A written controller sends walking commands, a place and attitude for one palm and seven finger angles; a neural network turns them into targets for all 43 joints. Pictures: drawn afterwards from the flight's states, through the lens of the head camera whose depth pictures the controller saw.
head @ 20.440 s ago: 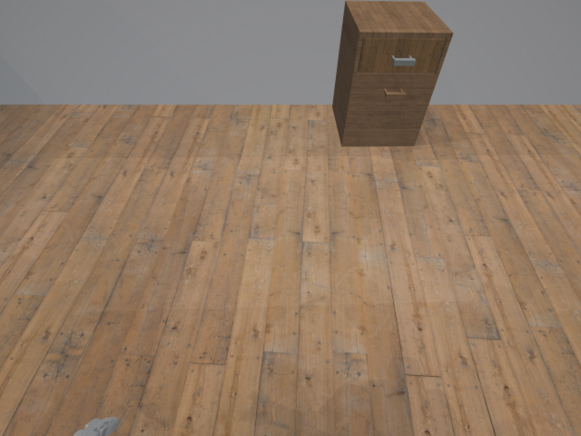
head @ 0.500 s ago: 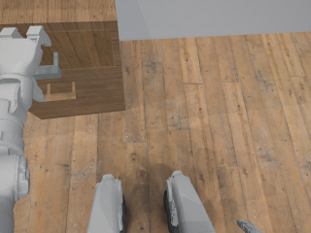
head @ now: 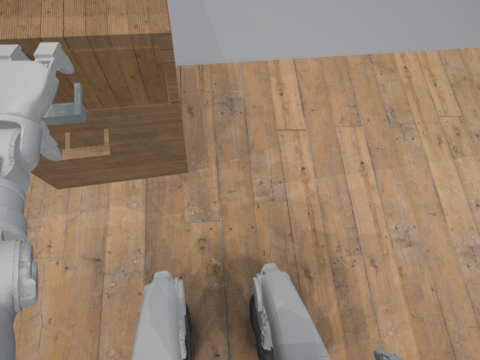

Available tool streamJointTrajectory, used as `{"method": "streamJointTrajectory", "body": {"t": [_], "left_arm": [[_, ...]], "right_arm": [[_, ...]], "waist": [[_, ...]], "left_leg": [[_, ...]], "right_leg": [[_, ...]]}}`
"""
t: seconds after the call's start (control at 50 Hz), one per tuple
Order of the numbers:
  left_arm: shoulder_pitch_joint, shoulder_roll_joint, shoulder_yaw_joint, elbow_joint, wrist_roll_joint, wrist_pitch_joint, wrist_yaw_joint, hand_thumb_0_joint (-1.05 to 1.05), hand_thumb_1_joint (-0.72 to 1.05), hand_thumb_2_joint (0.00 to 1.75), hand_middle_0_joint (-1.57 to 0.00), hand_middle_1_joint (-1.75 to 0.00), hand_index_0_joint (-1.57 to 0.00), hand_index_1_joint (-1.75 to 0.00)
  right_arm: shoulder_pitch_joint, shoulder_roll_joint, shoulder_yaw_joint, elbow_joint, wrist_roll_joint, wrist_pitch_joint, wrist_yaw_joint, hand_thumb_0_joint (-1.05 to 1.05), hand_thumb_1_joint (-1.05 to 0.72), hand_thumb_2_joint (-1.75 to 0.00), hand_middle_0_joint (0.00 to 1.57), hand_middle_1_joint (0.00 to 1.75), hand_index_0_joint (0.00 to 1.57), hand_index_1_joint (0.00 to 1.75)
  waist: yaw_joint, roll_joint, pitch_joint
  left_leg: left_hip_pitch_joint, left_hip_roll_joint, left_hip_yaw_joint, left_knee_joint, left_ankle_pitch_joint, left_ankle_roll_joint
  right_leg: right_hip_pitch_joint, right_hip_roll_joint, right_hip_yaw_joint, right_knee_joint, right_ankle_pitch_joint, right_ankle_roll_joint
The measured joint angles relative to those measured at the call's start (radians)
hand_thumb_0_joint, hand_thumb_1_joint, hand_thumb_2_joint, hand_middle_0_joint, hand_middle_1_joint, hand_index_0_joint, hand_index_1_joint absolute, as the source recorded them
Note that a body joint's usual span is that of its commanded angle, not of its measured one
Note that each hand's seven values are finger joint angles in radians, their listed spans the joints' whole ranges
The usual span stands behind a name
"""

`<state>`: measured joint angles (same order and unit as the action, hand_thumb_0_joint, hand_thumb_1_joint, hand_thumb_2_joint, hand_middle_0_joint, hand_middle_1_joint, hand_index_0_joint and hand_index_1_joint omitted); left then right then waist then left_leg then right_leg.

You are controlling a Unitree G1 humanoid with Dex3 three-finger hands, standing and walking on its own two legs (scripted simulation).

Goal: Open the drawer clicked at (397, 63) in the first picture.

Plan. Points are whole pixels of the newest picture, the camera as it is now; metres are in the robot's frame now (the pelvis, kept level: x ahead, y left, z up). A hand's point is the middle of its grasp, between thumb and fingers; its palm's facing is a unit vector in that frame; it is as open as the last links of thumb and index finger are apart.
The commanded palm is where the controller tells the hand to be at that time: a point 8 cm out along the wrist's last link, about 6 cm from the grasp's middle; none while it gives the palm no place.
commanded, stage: lower the fingers behind the handle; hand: left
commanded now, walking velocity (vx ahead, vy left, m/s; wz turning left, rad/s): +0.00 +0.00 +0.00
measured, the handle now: (52, 102) +0.56 +0.30 -0.07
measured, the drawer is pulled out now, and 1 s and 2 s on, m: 0.00 0.00 0.00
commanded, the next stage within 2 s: close the thumb around the handle in 1.64 s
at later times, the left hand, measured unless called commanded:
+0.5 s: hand (27, 121) +0.51 +0.32 -0.04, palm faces -0.07 -0.02 -1.00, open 13.8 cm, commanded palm +0.52 +0.29 +0.01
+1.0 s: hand (32, 125) +0.51 +0.32 -0.06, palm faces -0.07 +0.03 -1.00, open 13.8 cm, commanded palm +0.52 +0.28 -0.03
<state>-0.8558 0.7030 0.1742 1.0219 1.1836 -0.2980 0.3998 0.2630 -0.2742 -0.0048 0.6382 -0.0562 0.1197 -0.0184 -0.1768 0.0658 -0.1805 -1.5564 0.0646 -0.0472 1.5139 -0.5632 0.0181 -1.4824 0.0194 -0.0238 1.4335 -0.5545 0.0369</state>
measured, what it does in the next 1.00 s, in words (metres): stands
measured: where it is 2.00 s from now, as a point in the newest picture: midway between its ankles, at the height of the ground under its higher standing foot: (223, 345)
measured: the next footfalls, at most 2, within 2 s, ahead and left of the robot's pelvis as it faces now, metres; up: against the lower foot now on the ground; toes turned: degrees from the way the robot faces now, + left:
none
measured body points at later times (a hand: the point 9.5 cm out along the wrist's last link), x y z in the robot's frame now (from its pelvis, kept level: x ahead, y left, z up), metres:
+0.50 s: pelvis +0.00 +0.00 -0.02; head +0.20 +0.03 +0.38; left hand +0.51 +0.31 +0.01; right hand +0.05 -0.28 -0.14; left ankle +0.05 +0.11 -0.56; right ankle +0.05 -0.15 -0.56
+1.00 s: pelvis -0.01 +0.00 -0.04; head +0.20 +0.03 +0.36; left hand +0.51 +0.31 -0.01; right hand +0.04 -0.27 -0.17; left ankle +0.05 +0.11 -0.56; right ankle +0.05 -0.15 -0.56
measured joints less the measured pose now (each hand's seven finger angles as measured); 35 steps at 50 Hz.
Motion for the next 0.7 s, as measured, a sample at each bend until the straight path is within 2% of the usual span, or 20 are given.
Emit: {"method": "streamJointTrajectory", "body": {"t": [0.06, 0.1, 0.16, 0.2, 0.26, 0.32, 0.36, 0.4, 0.46, 0.5, 0.58, 0.7], "left_arm": [[0.0, 0.011, 0.025, 0.023, 0.016, 0.071, 0.055, 0.0, -0.48, 0.3, -0.37, -1.24, -0.32, -1.2], [-0.005, 0.025, 0.037, 0.045, 0.014, 0.12, 0.062, 0.0, -0.48, 0.3, -0.36, -1.23, -0.32, -1.2], [-0.025, 0.046, 0.019, 0.081, -0.006, 0.173, 0.029, 0.0, -0.48, 0.3, -0.35, -1.22, -0.32, -1.2], [-0.045, 0.056, -0.019, 0.094, -0.024, 0.189, -0.016, 0.0, -0.48, 0.3, -0.34, -1.22, -0.32, -1.2], [-0.072, 0.059, -0.078, 0.093, -0.044, 0.172, -0.094, 0.0, -0.48, 0.3, -0.34, -1.21, -0.32, -1.2], [-0.084, 0.06, -0.101, 0.078, -0.049, 0.117, -0.154, 0.0, -0.49, 0.3, -0.33, -1.21, -0.32, -1.2], [-0.081, 0.061, -0.089, 0.065, -0.044, 0.074, -0.168, 0.0, -0.49, 0.3, -0.33, -1.2, -0.32, -1.2], [-0.06, 0.061, -0.052, 0.047, -0.033, 0.046, -0.15, 0.0, -0.49, 0.3, -0.33, -1.2, -0.32, -1.2], [-0.015, 0.068, 0.0, 0.021, -0.021, 0.01, -0.102, 0.0, -0.48, 0.3, -0.32, -1.2, -0.32, -1.2], [-0.001, 0.071, 0.018, 0.027, -0.012, 0.011, -0.07, 0.0, -0.48, 0.3, -0.32, -1.2, -0.32, -1.2], [0.006, 0.069, 0.032, 0.04, 0.003, 0.032, -0.023, 0.0, -0.48, 0.3, -0.32, -1.2, -0.32, -1.2], [-0.008, 0.045, 0.015, 0.003, 0.006, 0.046, -0.011, 0.0, -0.48, 0.3, -0.32, -1.2, -0.32, -1.2]], "right_arm": [[-0.019, -0.003, 0.004, -0.005, 0.005, 0.012, 0.017, 0.0, -0.91, -0.9, 0.2, 0.3, 0.2, 0.3], [-0.028, 0.002, 0.009, -0.001, 0.009, 0.012, 0.024, 0.0, -0.91, -0.9, 0.2, 0.3, 0.2, 0.3], [-0.031, 0.014, 0.013, 0.018, 0.017, 0.0, 0.027, 0.0, -0.91, -0.9, 0.2, 0.3, 0.2, 0.3], [-0.028, 0.024, 0.014, 0.035, 0.02, -0.013, 0.024, 0.0, -0.91, -0.9, 0.2, 0.3, 0.2, 0.3], [-0.021, 0.034, 0.014, 0.056, 0.019, -0.03, 0.012, 0.0, -0.91, -0.9, 0.21, 0.3, 0.2, 0.3], [-0.017, 0.036, 0.016, 0.055, 0.017, -0.037, -0.003, 0.0, -0.91, -0.9, 0.21, 0.3, 0.2, 0.3], [-0.015, 0.032, 0.018, 0.041, 0.014, -0.036, -0.01, 0.0, -0.91, -0.9, 0.21, 0.3, 0.2, 0.3], [-0.012, 0.024, 0.016, 0.02, 0.01, -0.031, -0.014, 0.0, -0.91, -0.9, 0.21, 0.3, 0.2, 0.3], [-0.01, 0.009, 0.013, -0.005, 0.003, -0.015, -0.008, 0.0, -0.91, -0.9, 0.21, 0.3, 0.2, 0.3], [-0.014, 0.004, 0.011, -0.009, 0.0, -0.006, 0.0, 0.0, -0.91, -0.9, 0.2, 0.3, 0.2, 0.3], [-0.027, 0.004, 0.006, 0.0, -0.005, -0.001, 0.015, 0.0, -0.91, -0.9, 0.2, 0.3, 0.2, 0.3], [-0.047, 0.027, 0.001, 0.041, -0.01, -0.007, 0.024, 0.0, -0.91, -0.9, 0.2, 0.3, 0.2, 0.3]], "waist": [[0.009, 0.004, 0.021], [0.018, 0.004, 0.031], [0.037, 0.0, 0.032], [0.046, -0.006, 0.026], [0.05, -0.013, 0.011], [0.035, -0.017, -0.002], [0.02, -0.016, -0.01], [0.011, -0.011, -0.012], [0.016, -0.006, -0.008], [0.022, -0.005, -0.003], [0.038, -0.007, 0.012], [0.049, -0.015, 0.014]], "left_leg": [[-0.016, 0.001, 0.008, 0.009, 0.003, 0.002], [-0.021, 0.0, 0.013, 0.004, 0.01, 0.002], [-0.024, -0.004, 0.013, -0.009, 0.021, -0.001], [-0.021, -0.008, 0.009, -0.017, 0.025, -0.004], [-0.018, -0.012, -0.004, -0.018, 0.023, -0.008], [-0.019, -0.012, -0.015, -0.004, 0.011, -0.012], [-0.028, -0.009, -0.02, 0.012, 0.0, -0.012], [-0.04, -0.004, -0.021, 0.033, -0.011, -0.011], [-0.059, 0.001, -0.015, 0.063, -0.026, -0.008], [-0.075, 0.003, -0.009, 0.08, -0.031, -0.005], [-0.112, -0.001, -0.004, 0.107, -0.033, -0.002], [-0.147, -0.009, -0.01, 0.126, -0.029, -0.004]], "right_leg": [[-0.021, 0.001, 0.009, 0.014, 0.004, 0.008], [-0.03, 0.0, 0.014, 0.015, 0.009, 0.009], [-0.035, -0.004, 0.013, 0.009, 0.014, 0.007], [-0.031, -0.008, 0.009, 0.004, 0.014, 0.004], [-0.021, -0.011, -0.004, 0.001, 0.008, -0.001], [-0.017, -0.01, -0.015, 0.008, -0.003, -0.006], [-0.023, -0.006, -0.018, 0.02, -0.012, -0.008], [-0.035, -0.002, -0.018, 0.036, -0.019, -0.009], [-0.058, 0.004, -0.01, 0.065, -0.029, -0.004], [-0.077, 0.005, -0.004, 0.084, -0.033, 0.0], [-0.116, 0.002, 0.003, 0.115, -0.037, 0.005], [-0.146, -0.005, -0.003, 0.136, -0.04, 0.005]]}}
